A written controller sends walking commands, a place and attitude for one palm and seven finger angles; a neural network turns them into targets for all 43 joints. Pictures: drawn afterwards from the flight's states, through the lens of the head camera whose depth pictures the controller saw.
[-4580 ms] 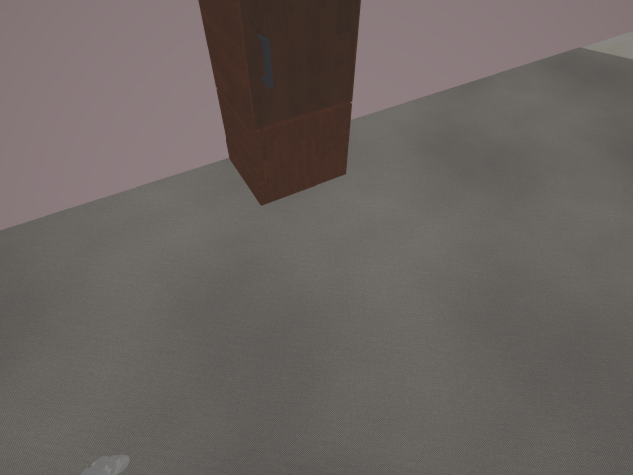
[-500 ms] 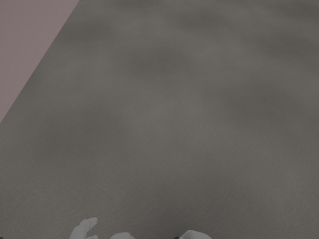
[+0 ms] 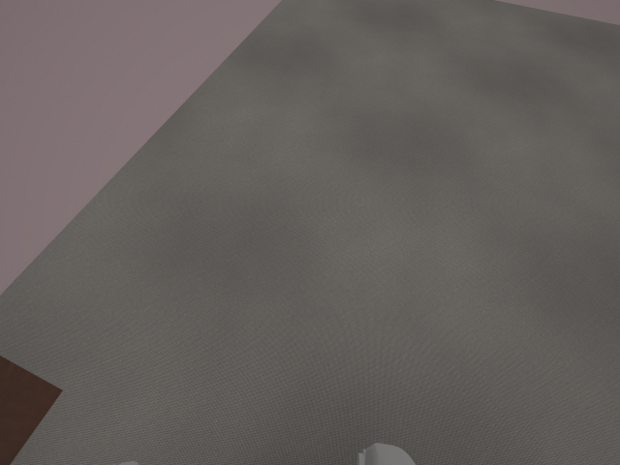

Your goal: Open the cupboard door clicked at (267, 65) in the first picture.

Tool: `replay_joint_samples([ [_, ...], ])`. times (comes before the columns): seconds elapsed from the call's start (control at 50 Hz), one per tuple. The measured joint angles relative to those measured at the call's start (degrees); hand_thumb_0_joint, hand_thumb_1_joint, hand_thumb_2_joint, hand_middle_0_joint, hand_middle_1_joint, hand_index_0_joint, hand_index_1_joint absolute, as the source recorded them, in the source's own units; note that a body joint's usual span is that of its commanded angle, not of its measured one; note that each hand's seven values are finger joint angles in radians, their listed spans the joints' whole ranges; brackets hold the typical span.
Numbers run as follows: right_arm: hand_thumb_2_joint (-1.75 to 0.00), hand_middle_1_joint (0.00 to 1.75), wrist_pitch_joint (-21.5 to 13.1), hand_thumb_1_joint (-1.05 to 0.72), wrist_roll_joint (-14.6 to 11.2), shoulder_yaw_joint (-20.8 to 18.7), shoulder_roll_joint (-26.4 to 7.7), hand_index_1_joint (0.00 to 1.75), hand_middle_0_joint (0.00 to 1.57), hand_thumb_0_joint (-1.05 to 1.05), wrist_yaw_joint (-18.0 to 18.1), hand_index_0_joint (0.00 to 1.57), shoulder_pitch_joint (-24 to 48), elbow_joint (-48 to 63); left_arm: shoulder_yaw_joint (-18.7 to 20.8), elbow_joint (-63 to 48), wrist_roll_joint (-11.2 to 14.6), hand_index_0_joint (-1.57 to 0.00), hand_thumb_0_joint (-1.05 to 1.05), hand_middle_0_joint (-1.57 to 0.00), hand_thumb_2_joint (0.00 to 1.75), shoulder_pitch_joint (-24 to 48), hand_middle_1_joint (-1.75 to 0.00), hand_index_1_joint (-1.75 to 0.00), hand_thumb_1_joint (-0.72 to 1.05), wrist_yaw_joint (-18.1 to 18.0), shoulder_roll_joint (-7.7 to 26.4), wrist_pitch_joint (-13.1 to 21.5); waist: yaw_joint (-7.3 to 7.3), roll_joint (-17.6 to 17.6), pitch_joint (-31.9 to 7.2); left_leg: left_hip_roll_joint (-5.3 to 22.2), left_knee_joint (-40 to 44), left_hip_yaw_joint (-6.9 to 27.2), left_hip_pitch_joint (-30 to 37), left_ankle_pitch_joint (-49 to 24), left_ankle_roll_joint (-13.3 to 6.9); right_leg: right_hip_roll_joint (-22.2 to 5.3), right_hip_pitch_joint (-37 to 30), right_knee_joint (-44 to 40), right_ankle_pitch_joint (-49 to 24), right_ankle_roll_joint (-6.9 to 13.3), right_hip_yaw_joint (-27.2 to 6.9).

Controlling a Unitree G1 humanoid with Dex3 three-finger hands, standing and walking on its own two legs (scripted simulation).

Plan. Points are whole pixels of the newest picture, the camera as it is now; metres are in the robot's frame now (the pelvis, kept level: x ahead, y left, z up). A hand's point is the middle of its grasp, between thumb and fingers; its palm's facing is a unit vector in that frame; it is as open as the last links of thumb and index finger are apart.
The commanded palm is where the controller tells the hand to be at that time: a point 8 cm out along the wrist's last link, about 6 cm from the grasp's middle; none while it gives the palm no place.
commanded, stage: turn to face it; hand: left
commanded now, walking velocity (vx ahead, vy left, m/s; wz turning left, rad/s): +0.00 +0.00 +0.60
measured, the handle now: out of the picture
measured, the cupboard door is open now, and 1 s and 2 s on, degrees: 0 0 0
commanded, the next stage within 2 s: take the last steps up to it in 1.88 s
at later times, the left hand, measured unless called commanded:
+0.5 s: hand out of the picture +0.00 +0.13 -0.14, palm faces +0.32 -0.91 -0.27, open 7.4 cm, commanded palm none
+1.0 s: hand out of the picture -0.11 +0.19 -0.16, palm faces +0.61 -0.74 -0.29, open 7.4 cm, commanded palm none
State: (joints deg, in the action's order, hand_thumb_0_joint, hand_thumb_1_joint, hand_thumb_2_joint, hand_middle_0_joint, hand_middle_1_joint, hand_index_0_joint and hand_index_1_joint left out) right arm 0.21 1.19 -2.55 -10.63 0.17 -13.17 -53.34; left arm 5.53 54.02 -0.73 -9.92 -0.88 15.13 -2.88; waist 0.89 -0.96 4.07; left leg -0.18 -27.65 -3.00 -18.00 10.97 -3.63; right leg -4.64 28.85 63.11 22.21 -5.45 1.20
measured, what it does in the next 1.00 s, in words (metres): steps on the spot, turning left: right foot, then left foot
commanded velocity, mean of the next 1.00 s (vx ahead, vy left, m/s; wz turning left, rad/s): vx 0.00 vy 0.00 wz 0.60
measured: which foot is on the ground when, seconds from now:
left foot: down 0.00-0.26, up 0.28-0.68, down 0.70-1.00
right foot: up 0.00-0.24, down 0.26-0.70, up 0.72-1.00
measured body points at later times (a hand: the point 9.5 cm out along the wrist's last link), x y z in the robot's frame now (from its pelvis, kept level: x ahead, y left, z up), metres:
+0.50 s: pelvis -0.02 -0.07 +0.00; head +0.01 -0.09 +0.45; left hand -0.02 +0.18 -0.12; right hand +0.13 -0.31 -0.15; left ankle -0.07 +0.07 -0.66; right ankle +0.02 -0.17 -0.74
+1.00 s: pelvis -0.05 -0.05 +0.00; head -0.01 -0.02 +0.45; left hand -0.14 +0.23 -0.13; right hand +0.17 -0.20 -0.14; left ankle -0.11 +0.05 -0.74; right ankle +0.04 -0.17 -0.69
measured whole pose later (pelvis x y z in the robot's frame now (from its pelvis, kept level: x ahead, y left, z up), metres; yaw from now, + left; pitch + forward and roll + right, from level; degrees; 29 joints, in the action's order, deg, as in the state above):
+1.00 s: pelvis -0.05 -0.05 +0.00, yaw +38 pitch +1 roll +0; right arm 2.0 1.2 -2.9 -12.9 -0.8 -9.6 -51.9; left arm 4.2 50.8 -0.4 -9.1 -0.5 15.4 -3.4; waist 0.5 -0.3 5.0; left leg -2.3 -27.4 3.6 -14.9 13.0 -0.9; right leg -4.3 25.4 53.5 24.6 -5.9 0.6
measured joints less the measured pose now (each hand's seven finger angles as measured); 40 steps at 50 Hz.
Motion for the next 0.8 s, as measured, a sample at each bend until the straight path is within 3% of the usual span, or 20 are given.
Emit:
replay_joint_samples([
  [0.16, -0.9, 0.3, 1.3, -0.91, 0.1, -0.9, -1.4, 0.3, 0.2, 0.0, -0.6, 0.2, 0.5, -0.2, -0.6, -1.3, 0.4, -0.2, 0.01, -0.2, 0.9, 1.0, -0.29, -0.29, 0.91, -0.3, -0.4, -0.4, 0.85, 1.9, 0.0, -2.0, 1.4, 5.2, -0.2, -2.1, 1.2, 1.2, -4.6, -11.4, 2.5, -0.2, -1.5],
  [0.26, -0.9, 0.3, 2.7, -0.91, 0.0, -2.0, -3.1, 0.3, 0.2, 0.0, -1.0, 0.2, 0.8, 0.1, -2.0, -3.8, 0.7, -0.2, 0.01, -0.2, 0.9, 1.3, -0.29, -0.29, 0.91, -0.1, -2.2, 1.0, 1.22, 3.3, -0.8, -3.4, -2.2, 9.2, -3.1, -1.8, 3.4, 3.0, -12.0, -28.8, -1.9, 1.4, -0.8],
  [0.28, -0.9, 0.3, 3.0, -0.91, -0.3, -2.4, -3.4, 0.3, 0.2, 0.0, -1.0, 0.2, 1.0, 0.2, -2.2, -4.2, 0.3, -0.2, 0.01, -0.2, 0.9, 1.0, -0.29, -0.29, 0.91, -0.2, -2.6, 1.6, 0.9, 3.4, -0.8, -3.7, -5.4, 9.5, -4.6, 1.7, 4.0, 2.9, -12.6, -30.8, -5.4, 3.5, -0.3],
  [0.32, -0.9, 0.3, 3.7, -0.91, 0.0, -3.1, -4.5, 0.3, 0.2, 0.0, -1.1, 0.2, 1.3, 0.2, -3.0, -4.6, 0.0, -0.2, 0.01, -0.2, 0.9, 0.5, -0.29, -0.29, 0.91, -0.3, -3.8, 1.6, 0.92, 4.3, -0.7, -3.8, -16.6, 8.5, -8.4, 10.6, 4.8, 2.3, -12.9, -29.8, -5.8, 5.5, 1.7],
  [0.38, -0.9, 0.3, 4.3, -0.91, 0.3, -3.6, -5.6, 0.3, 0.2, 0.01, -1.6, 0.2, 1.7, 0.2, -3.6, -4.5, -0.1, -0.21, 0.01, -0.21, 0.9, -0.9, -0.3, -0.29, 0.91, -0.3, -5.1, 1.3, 0.85, 4.1, -0.8, -2.4, -32.1, 5.2, -12.4, 11.4, 5.9, 0.9, -14.8, -31.9, -5.9, 5.8, 3.6],
  [0.44, -0.9, 0.3, 4.2, -0.91, 0.2, -3.6, -6.0, 0.3, 0.2, 0.0, -2.0, 0.2, 2.0, 0.5, -4.0, -4.0, -0.3, -0.21, 0.01, -0.21, 0.9, -1.7, -0.3, -0.29, 0.91, -0.2, -5.5, 1.5, 1.12, 3.2, -0.4, -0.1, -37.5, 3.3, -12.7, 9.7, 7.3, -0.6, -16.1, -33.8, -6.8, 5.8, 5.7],
  [0.58, -0.9, 0.3, 4.8, -0.91, -0.2, -2.7, -5.7, 0.3, 0.19, 0.01, -2.2, 0.19, 3.8, -0.1, -4.0, -3.5, -0.8, -0.21, 0.01, -0.21, 0.9, -2.7, -0.3, -0.3, 0.9, 0.2, -4.7, 2.0, -0.51, 1.1, 1.2, 2.6, -24.7, 0.5, -5.3, 14.0, 8.3, -4.1, -15.9, -33.2, -6.5, 5.1, 10.5],
  [0.64, -0.9, 0.3, 4.2, -0.91, -0.5, -2.0, -5.1, 0.3, 0.19, 0.01, -2.1, 0.19, 5.2, 0.3, -3.4, -2.9, -0.9, -0.21, 0.01, -0.21, 0.9, -3.2, -0.3, -0.3, 0.9, 0.3, -3.3, 1.8, -1.46, 0.1, 1.7, 2.3, -16.2, -1.2, -1.2, 14.3, 7.6, -5.6, -14.8, -31.1, -5.7, 4.2, 12.3],
  [0.68, -0.9, 0.3, 3.4, -0.91, -0.5, -1.6, -4.9, 0.3, 0.19, 0.01, -2.1, 0.19, 5.8, 1.2, -2.8, -2.5, -0.6, -0.21, 0.01, -0.21, 0.9, -3.8, -0.3, -0.3, 0.9, 0.4, -2.1, 1.4, -1.68, -0.3, 1.6, 2.0, -7.6, -2.3, 2.5, 9.3, 6.8, -6.8, -13.4, -28.2, -4.4, 3.2, 13.5],
  [0.7, -0.9, 0.3, 2.8, -0.91, -0.4, -1.5, -4.9, 0.3, 0.19, 0.01, -2.1, 0.19, 5.9, 1.7, -2.4, -2.4, -0.3, -0.21, 0.01, -0.21, 0.9, -4.3, -0.3, -0.3, 0.9, 0.5, -1.5, 1.0, -1.65, -0.4, 1.2, 1.8, -4.7, -2.1, 3.4, 7.2, 4.8, -7.3, -11.9, -25.4, -3.3, 2.6, 13.6],
  [0.74, -0.9, 0.3, 1.8, -0.91, -0.4, -1.1, -3.8, 0.3, 0.2, 0.0, -2.0, 0.2, 6.6, 2.0, -1.6, -1.6, -0.3, -0.21, 0.01, -0.21, 0.9, -3.7, -0.3, -0.29, 0.9, 0.3, 0.3, -0.5, -2.05, -2.0, 1.7, 0.8, -6.9, -1.6, 1.9, 7.6, 2.6, -6.8, -7.7, -15.8, 5.2, 1.3, 8.8],
  [0.8, -0.9, 0.3, 1.1, -0.91, -0.2, -0.5, -2.8, 0.3, 0.2, 0.0, -1.2, 0.2, 6.1, 2.3, -0.8, -0.5, -0.2, -0.2, 0.01, -0.21, 0.9, -2.7, -0.3, -0.29, 0.91, 0.2, 1.5, -1.5, -1.89, -1.7, 1.7, 0.6, -5.6, 0.4, 2.0, 6.8, 2.3, -3.6, -2.7, -3.6, 5.9, 0.3, 3.8],
])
